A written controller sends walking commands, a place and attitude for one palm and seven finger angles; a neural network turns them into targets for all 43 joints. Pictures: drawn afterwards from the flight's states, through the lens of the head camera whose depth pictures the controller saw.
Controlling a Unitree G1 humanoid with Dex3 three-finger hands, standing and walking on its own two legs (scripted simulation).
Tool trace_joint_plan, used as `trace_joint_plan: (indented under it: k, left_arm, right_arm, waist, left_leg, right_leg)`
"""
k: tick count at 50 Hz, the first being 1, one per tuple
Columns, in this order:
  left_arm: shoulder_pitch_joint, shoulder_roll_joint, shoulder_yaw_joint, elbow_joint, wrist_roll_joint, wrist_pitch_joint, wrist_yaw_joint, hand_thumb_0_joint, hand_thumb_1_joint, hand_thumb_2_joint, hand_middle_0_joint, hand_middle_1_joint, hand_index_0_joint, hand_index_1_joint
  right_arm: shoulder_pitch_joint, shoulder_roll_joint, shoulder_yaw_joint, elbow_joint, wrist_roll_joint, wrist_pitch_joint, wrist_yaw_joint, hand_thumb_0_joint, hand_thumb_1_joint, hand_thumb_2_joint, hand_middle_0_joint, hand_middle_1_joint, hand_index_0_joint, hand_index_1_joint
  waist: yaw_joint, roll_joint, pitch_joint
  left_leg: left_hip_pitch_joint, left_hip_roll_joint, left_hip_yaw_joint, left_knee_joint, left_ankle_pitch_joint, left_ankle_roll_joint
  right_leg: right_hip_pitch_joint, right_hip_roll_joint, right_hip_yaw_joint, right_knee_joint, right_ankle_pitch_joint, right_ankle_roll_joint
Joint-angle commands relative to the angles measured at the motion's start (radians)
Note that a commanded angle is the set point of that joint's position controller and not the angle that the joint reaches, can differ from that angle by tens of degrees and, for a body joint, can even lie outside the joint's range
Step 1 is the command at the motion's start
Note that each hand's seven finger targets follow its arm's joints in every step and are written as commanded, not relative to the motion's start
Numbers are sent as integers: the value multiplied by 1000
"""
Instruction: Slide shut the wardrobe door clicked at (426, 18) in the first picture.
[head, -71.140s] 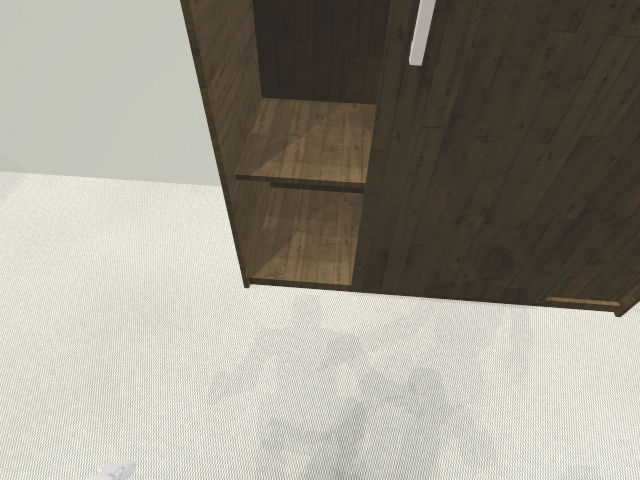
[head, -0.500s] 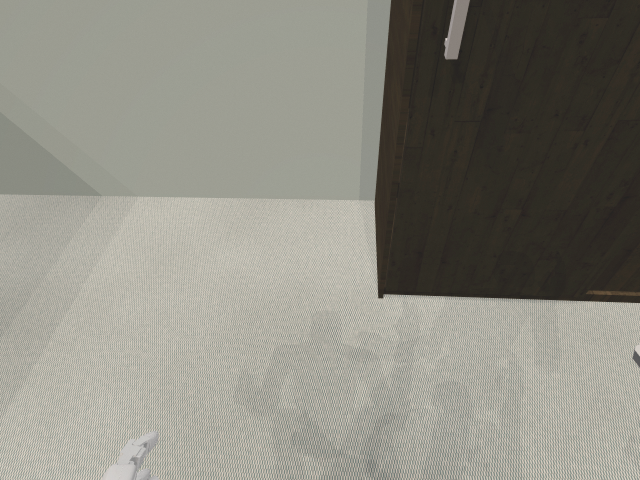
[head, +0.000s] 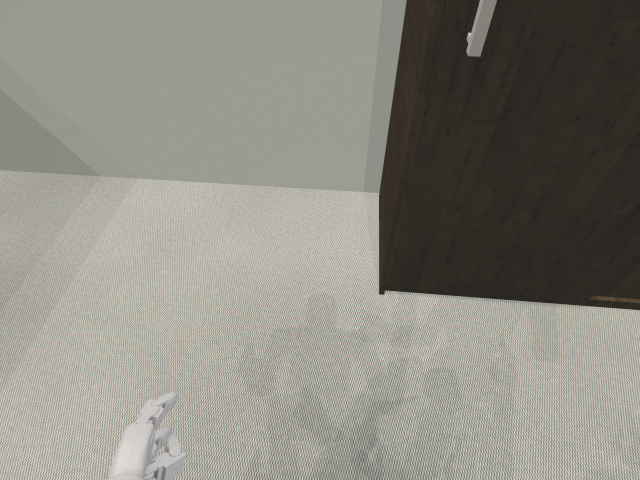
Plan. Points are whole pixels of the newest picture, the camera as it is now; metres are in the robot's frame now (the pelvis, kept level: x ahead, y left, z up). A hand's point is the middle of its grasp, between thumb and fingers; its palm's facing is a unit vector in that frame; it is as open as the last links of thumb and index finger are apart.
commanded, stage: stop stepping back and stand still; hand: right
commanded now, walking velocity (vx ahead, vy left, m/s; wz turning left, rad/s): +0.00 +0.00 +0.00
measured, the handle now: out of the picture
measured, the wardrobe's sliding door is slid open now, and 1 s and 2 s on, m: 0.00 0.00 0.00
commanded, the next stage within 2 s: let the arm hang, fingers relaxed in 0.30 s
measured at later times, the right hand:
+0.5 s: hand (576, 389) +0.22 -0.26 +0.05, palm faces +0.22 +0.86 -0.47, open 7.4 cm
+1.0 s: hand out of the picture -0.05 -0.22 -0.15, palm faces +0.01 +0.97 -0.24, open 7.3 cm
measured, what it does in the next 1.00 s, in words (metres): stands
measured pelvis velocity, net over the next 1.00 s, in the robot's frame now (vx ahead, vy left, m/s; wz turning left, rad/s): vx -0.01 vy -0.02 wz -0.03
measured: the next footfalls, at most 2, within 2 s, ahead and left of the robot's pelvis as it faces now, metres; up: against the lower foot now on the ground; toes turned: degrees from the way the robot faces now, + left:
none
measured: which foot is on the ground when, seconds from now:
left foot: down 0.00-1.00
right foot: down 0.00-1.00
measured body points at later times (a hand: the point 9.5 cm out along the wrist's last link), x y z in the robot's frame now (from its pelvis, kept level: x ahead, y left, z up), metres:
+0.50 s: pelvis +0.00 -0.01 +0.00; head +0.00 +0.01 +0.45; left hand +0.17 +0.25 -0.10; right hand +0.20 -0.31 +0.08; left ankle -0.03 +0.11 -0.72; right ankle +0.04 -0.11 -0.72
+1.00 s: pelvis -0.01 -0.02 +0.02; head +0.02 -0.02 +0.47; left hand -0.02 +0.21 -0.14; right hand -0.05 -0.27 -0.14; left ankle -0.03 +0.11 -0.72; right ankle +0.04 -0.11 -0.72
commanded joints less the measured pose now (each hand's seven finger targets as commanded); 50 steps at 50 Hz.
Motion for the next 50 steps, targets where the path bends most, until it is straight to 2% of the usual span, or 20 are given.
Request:
trace_joint_plan:
  k: [1,3,4,6,7,10,14,19,20,21,22,24,26,27,29,32,35,37,44,50]
  left_arm:
    - [-66,103,21,-166,10,-66,-10,0,900,900,-200,-300,-200,-300]
    - [-52,111,27,-180,-5,-65,-17,0,900,900,-200,-300,-200,-300]
    - [-49,107,27,-188,-11,-59,-18,0,900,900,-200,-300,-200,-300]
    - [-33,98,33,-187,-17,-44,-21,0,900,900,-200,-300,-200,-300]
    - [-34,94,31,-184,-18,-38,-20,0,900,900,-200,-300,-200,-300]
    - [-46,93,21,-181,-18,-21,-9,0,900,900,-200,-300,-200,-300]
    - [-64,98,16,-189,-16,-14,5,0,900,900,-200,-300,-200,-300]
    - [-75,100,13,-191,-13,-20,10,0,900,900,-200,-300,-200,-300]
    - [-140,318,64,20,-1,-57,-83,0,900,900,-200,-300,-200,-300]
    - [-62,263,58,8,-8,6,-87,0,900,900,-200,-300,-200,-300]
    - [-69,239,35,4,-2,36,-85,0,900,900,-200,-300,-200,-300]
    - [-91,242,17,7,11,62,-84,0,900,900,-200,-300,-200,-300]
    - [-86,227,7,37,15,79,-82,0,900,900,-200,-300,-200,-300]
    - [-75,215,5,63,19,88,-82,0,900,900,-200,-300,-200,-300]
    - [-58,179,-6,115,26,104,-84,0,900,900,-200,-300,-200,-300]
    - [-49,154,-15,198,28,112,-81,0,900,900,-200,-300,-200,-300]
    - [-24,122,-16,271,25,112,-73,0,900,900,-200,-300,-200,-300]
    - [-3,107,-8,312,27,112,-67,0,900,900,-200,-300,-200,-300]
    - [53,103,4,418,18,111,-53,0,900,900,-200,-300,-200,-300]
    - [61,108,10,459,17,105,-49,0,900,900,-200,-300,-200,-300]
  right_arm:
    - [-24,-242,-178,-277,-7,-101,-23,0,-900,-900,200,300,200,300]
    - [50,-232,-191,-248,2,-93,-20,0,-900,-900,200,300,200,300]
    - [57,-222,-188,-242,7,-93,-19,0,-900,-900,200,300,200,300]
    - [94,-204,-178,-189,24,-79,-14,0,-900,-900,200,300,200,300]
    - [88,-206,-172,-182,30,-72,-14,0,-900,-900,200,300,200,300]
    - [65,-208,-154,-139,23,-55,-16,0,-900,-900,200,300,200,300]
    - [17,-210,-128,-163,15,-48,-11,0,-900,-900,200,300,200,300]
    - [-10,-218,-126,-194,12,-52,-13,0,-900,-900,200,300,200,300]
    - [-56,-55,298,581,-51,95,126,0,-900,-900,200,300,200,300]
    - [-72,-26,286,603,-34,162,150,0,-900,-900,200,300,200,300]
    - [-98,-1,298,649,-31,172,157,0,-900,-900,200,300,200,300]
    - [-146,-23,316,760,-36,170,162,0,-900,-900,200,300,200,300]
    - [-204,-44,333,881,-39,167,159,0,-900,-900,200,300,200,300]
    - [-229,-45,343,950,-40,167,157,0,-900,-900,200,300,200,300]
    - [-249,-33,365,1078,-37,168,151,0,-900,-900,200,300,200,300]
    - [-247,-10,385,1240,-32,169,146,0,-900,-900,200,300,200,300]
    - [-206,11,389,1371,-29,160,144,0,-900,-900,200,300,200,300]
    - [-197,27,376,1424,-30,157,143,0,-900,-900,200,300,200,300]
    - [-182,37,383,1559,-30,157,140,0,-900,-900,200,300,200,300]
    - [-164,40,383,1613,-32,157,137,0,-900,-900,200,300,200,300]
  waist:
    - [5,-309,-109]
    - [6,-230,-152]
    - [17,-162,-174]
    - [33,-1,-201]
    - [38,41,-206]
    - [35,24,-207]
    - [27,-34,-197]
    - [22,-65,-151]
    - [63,-114,-105]
    - [47,-143,-159]
    - [26,-128,-127]
    - [9,-24,-101]
    - [16,107,-85]
    - [24,135,-71]
    - [33,92,-62]
    - [32,-63,-35]
    - [31,-89,-43]
    - [31,-155,-53]
    - [32,-62,-13]
    - [27,-35,1]
  left_leg:
    - [-42,0,-52,-1,-20,-13]
    - [47,-2,-39,-174,140,-11]
    - [96,18,-67,-214,283,-5]
    - [69,113,-206,-237,497,38]
    - [64,153,-241,-242,597,53]
    - [86,152,-201,-202,755,31]
    - [43,86,-129,-185,624,-6]
    - [21,77,-140,-239,400,2]
    - [-61,135,-64,-85,523,6]
    - [-40,90,-90,-97,339,0]
    - [-40,56,-63,-80,182,-3]
    - [-6,45,-70,-118,124,4]
    - [-13,83,-105,-193,155,23]
    - [-30,102,-117,-216,168,29]
    - [-34,116,-130,-244,188,31]
    - [-10,87,-129,-274,149,16]
    - [22,91,-133,-325,155,22]
    - [45,89,-125,-340,168,27]
    - [48,82,-93,-373,161,26]
    - [52,78,-86,-369,155,22]
  right_leg:
    - [86,-248,309,-300,233,-81]
    - [77,-187,195,-202,253,-39]
    - [49,-146,155,-153,232,-14]
    - [59,-73,87,-33,179,27]
    - [61,-52,71,-1,182,35]
    - [79,-50,68,-39,266,28]
    - [155,-92,100,-94,410,8]
    - [99,-92,124,-119,233,4]
    - [53,-118,147,3,378,-9]
    - [31,-136,171,-64,290,-25]
    - [-46,-154,207,-115,187,-45]
    - [-81,-144,243,-161,111,-50]
    - [-29,-100,214,-143,106,-23]
    - [5,-83,197,-139,124,-14]
    - [61,-63,170,-150,155,-3]
    - [91,-69,171,-225,124,4]
    - [117,-59,160,-242,82,10]
    - [124,-67,162,-258,61,7]
    - [143,-84,171,-291,50,0]
    - [147,-87,176,-328,31,-9]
